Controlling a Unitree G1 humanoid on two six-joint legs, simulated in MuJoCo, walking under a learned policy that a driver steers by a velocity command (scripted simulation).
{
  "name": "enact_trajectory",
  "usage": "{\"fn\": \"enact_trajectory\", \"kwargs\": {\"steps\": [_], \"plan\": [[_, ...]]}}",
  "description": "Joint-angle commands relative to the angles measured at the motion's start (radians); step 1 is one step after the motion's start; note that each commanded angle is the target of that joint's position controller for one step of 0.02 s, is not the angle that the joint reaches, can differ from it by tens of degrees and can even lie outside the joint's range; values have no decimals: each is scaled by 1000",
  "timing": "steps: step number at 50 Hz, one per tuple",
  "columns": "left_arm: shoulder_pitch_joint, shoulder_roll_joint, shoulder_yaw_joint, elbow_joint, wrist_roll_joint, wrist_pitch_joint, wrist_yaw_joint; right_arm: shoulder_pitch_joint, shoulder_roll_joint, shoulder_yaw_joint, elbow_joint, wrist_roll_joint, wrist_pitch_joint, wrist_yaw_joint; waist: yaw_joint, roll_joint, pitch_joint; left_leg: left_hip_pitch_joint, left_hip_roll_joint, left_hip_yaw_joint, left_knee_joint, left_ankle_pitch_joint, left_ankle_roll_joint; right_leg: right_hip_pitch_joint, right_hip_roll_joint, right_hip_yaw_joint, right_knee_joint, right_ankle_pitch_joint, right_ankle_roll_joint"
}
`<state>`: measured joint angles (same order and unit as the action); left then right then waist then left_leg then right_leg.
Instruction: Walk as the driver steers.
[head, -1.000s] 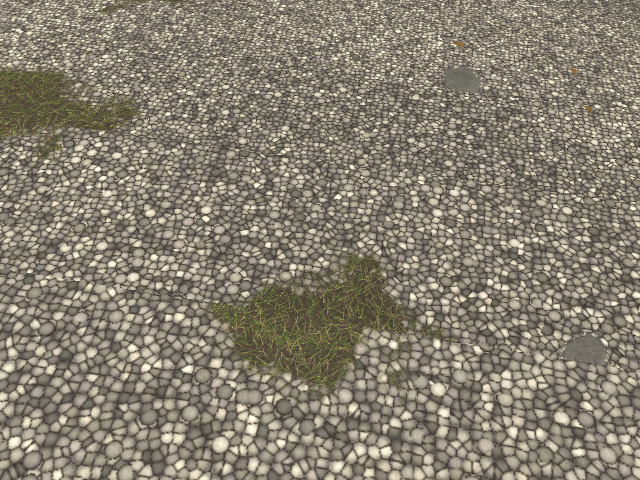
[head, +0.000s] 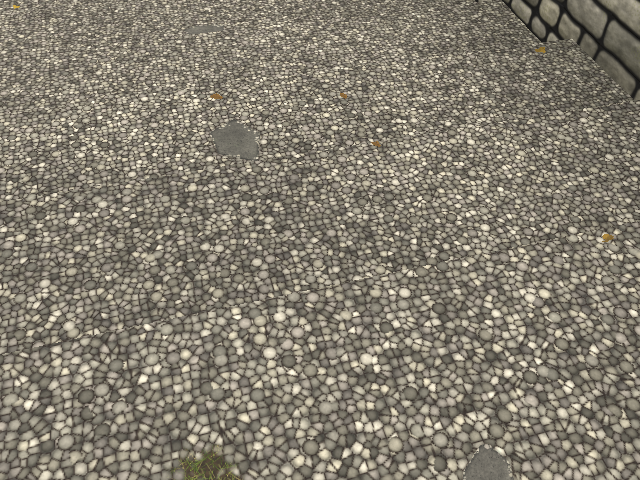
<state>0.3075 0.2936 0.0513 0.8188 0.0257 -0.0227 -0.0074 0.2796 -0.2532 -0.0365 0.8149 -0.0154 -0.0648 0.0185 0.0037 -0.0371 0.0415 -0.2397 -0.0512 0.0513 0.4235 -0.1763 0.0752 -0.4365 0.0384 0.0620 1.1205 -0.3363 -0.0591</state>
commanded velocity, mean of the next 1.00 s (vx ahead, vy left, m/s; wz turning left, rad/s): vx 0.49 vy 0.00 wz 0.28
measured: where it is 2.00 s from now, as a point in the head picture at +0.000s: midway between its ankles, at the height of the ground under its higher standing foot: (303, 433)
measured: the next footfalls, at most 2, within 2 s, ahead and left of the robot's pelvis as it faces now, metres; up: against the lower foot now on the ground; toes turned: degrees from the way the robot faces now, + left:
right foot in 0.36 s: +0.27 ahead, -0.14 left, +0.00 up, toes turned -1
left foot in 0.92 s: +0.59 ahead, +0.10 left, -0.16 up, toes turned +22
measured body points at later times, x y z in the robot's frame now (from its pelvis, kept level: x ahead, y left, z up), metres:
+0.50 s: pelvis +0.24 -0.05 -0.01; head +0.25 -0.06 +0.44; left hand +0.31 +0.22 -0.13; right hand +0.27 -0.32 -0.15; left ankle +0.15 +0.07 -0.66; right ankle +0.23 -0.14 -0.74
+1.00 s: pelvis +0.51 +0.02 -0.18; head +0.56 +0.05 +0.27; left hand +0.38 +0.25 -0.32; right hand +0.73 -0.17 -0.31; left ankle +0.55 +0.08 -0.91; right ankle +0.38 -0.15 -0.67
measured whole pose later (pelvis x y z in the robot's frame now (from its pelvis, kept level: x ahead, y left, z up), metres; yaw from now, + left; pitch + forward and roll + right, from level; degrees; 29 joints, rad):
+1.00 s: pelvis +0.51 +0.02 -0.18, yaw +20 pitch +0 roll +0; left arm 0.39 0.22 0.03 0.96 0.01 -0.05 0.04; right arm 0.09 -0.25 -0.06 0.87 -0.03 -0.02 0.02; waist 0.06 -0.01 0.13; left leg -0.37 -0.10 0.07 0.54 -0.21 0.13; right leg -0.38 -0.09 -0.05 1.74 -0.67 -0.02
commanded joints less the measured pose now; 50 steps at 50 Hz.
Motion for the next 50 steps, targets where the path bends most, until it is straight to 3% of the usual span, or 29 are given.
{"fn": "enact_trajectory", "kwargs": {"steps": [1,6,8,10,11,14,16,17,18,19,20,21,22,23,24,25,27,28,31,34,38,42,44,45,46,47,48,49,50], "plan": [[57,59,11,-38,7,14,-4,47,-112,-24,-20,11,-32,6,24,127,-25,81,259,-260,-244,232,130,-109,-63,21,-50,67,18],[-171,30,-9,-106,10,9,-19,92,-128,-23,17,22,-23,1,-13,100,23,104,202,-141,-292,375,114,-157,-108,-55,-334,286,46],[-208,5,-21,-105,8,5,-22,136,-135,-24,40,19,-19,-1,-32,127,-10,136,207,-118,-275,454,112,-110,-101,-89,-377,340,41],[-247,11,-25,-115,3,11,-19,158,-129,-22,52,13,-12,-3,-42,118,-5,150,203,-94,-260,461,110,-81,-88,-107,-404,322,38],[-190,39,-11,-85,10,10,-21,193,-151,-31,66,-3,-13,-7,-31,143,-34,239,273,-133,-228,511,137,-121,-116,-62,-290,390,17],[-257,69,0,-101,20,0,-21,187,-151,-36,66,-5,-3,-20,-36,79,15,345,302,-156,-163,512,150,-220,-128,-43,-327,251,-5],[-232,62,2,-91,18,-5,-19,171,-156,-37,65,-7,8,-26,-20,102,9,312,286,-152,-76,632,140,-96,-87,-67,-388,150,-17],[-154,57,4,-62,16,-10,-15,136,-162,-40,58,-7,12,-26,19,110,-11,245,259,-131,9,742,121,54,-50,-87,-443,105,-28],[43,75,24,16,22,-16,-15,103,-153,-37,45,-5,8,-16,95,97,-93,135,215,-99,214,816,107,299,0,-148,-418,188,-42],[226,104,39,71,28,-32,-12,49,-160,-42,29,11,-1,-12,201,49,-128,-51,146,-80,493,620,71,515,-55,-75,-573,234,-64],[202,205,53,67,43,-45,-8,181,-28,-24,19,16,-6,-12,79,-255,-172,-302,19,-52,844,-323,25,684,-367,295,-675,393,-141],[200,192,50,38,-6,-44,-14,223,-77,-34,42,17,0,-28,82,-156,-181,-457,-19,-121,945,-393,29,674,-456,483,-731,475,-222],[126,154,43,39,-18,-49,-18,147,-122,-50,34,14,13,-34,57,-52,-64,-479,49,-149,904,-326,29,534,-434,389,-792,366,-220],[23,101,28,19,-12,-56,-24,101,-135,-58,28,14,26,-24,21,-24,12,-426,91,-158,832,-258,22,402,-397,313,-833,338,-200],[-23,83,22,19,-9,-63,-23,95,-128,-62,30,12,42,-14,-8,-42,54,-378,113,-159,783,-232,9,316,-375,233,-868,363,-183],[-25,85,24,33,-6,-69,-14,73,-114,-60,15,-6,66,-6,-15,-75,59,-344,131,-145,744,-202,-6,278,-359,172,-895,340,-164],[-9,84,27,50,12,-80,-4,33,-96,-59,4,-12,93,10,-10,-37,53,-337,112,-102,717,-69,-22,263,-309,51,-912,344,-151],[14,101,32,71,14,-89,2,29,-90,-61,11,-26,97,15,-12,-34,39,-366,116,-112,703,17,-11,305,-317,20,-871,391,-139],[21,75,23,83,-1,-124,12,-132,-77,-63,-31,-3,75,27,1,-31,75,-412,91,-85,432,304,-14,287,-237,-94,-886,155,-64],[62,65,19,104,8,-137,28,-173,-62,-58,-29,-15,76,49,15,-7,52,-339,75,-73,285,607,-5,272,-241,-147,-775,55,-51],[175,22,-2,134,30,-121,33,-321,-45,-42,-51,-11,80,45,80,3,124,-373,78,-23,187,720,14,286,-267,-171,-617,-34,-44],[195,45,-3,135,32,-89,51,-346,-39,-26,-42,-24,72,45,99,46,172,-275,81,37,5,693,3,311,-261,-199,-404,54,-35],[229,58,-2,150,22,-63,61,-114,-74,-38,50,-56,66,24,15,80,73,-55,51,75,-84,648,31,361,-238,-219,-78,331,-40],[213,95,9,159,10,-46,58,69,-100,-52,112,-72,63,15,-80,55,-7,151,31,78,-96,570,65,297,-201,-244,166,375,-35],[200,72,15,156,-19,-38,52,199,-166,-81,170,-75,56,6,-149,189,-79,404,110,-1,-132,776,133,93,-116,-289,617,-24,-6],[271,38,10,109,-39,-38,43,268,-268,-97,158,-42,46,12,-101,308,-209,883,333,-193,344,1416,231,-419,-62,-182,867,-547,18],[175,69,3,40,-47,-40,49,294,-282,-104,115,5,43,12,-180,193,-418,991,456,-385,296,1410,322,-541,-113,-72,857,-427,34],[110,81,2,20,-26,-38,51,222,-240,-94,80,11,56,-5,-155,54,-396,859,451,-430,171,1105,326,-543,-146,-51,784,-322,43],[71,65,-3,0,-2,-50,44,133,-210,-77,60,3,57,-33,-94,7,-319,688,456,-468,63,683,314,-569,-149,-13,574,-96,47]]}}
